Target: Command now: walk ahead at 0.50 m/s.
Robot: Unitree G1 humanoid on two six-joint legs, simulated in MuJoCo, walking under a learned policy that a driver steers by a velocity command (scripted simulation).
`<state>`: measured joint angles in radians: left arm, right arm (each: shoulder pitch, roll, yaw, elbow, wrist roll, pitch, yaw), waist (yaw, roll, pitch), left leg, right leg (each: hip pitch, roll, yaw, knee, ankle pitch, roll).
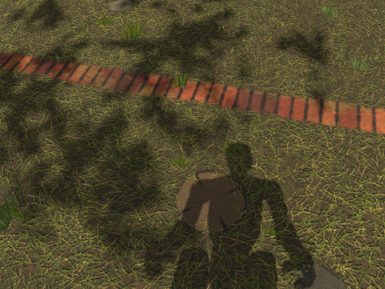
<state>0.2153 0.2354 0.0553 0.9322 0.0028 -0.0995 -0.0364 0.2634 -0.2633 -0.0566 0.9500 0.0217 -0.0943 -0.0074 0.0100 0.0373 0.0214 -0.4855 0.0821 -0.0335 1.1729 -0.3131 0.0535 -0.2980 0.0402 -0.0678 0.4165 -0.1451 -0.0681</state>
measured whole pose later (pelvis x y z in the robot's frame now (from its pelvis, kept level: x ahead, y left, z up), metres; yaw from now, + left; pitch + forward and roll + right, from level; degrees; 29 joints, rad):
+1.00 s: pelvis +0.56 +0.02 -0.02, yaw -1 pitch +2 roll +1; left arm 0.02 0.23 0.06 0.86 -0.02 -0.09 -0.04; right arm 0.38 -0.26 -0.07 1.03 0.00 -0.06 -0.02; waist -0.04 0.00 0.02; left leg 0.02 0.02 0.07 0.52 -0.45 -0.01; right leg -0.51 0.00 -0.05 0.55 -0.08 -0.09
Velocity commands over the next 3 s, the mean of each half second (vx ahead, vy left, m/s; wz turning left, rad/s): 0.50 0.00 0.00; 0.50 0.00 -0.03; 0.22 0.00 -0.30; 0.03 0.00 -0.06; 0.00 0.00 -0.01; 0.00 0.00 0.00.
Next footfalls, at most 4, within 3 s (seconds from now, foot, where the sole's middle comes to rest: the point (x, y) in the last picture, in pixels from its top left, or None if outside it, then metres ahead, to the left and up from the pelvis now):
0.40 left None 0.40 0.15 -0.78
0.98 right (232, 226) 0.72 -0.08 -0.78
1.46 left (186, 185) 0.90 0.09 -0.78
1.74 right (246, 214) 0.76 -0.14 -0.78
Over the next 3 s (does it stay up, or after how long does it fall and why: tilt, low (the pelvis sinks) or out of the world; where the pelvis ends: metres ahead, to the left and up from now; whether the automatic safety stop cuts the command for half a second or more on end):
stays up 0.79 -0.02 0.00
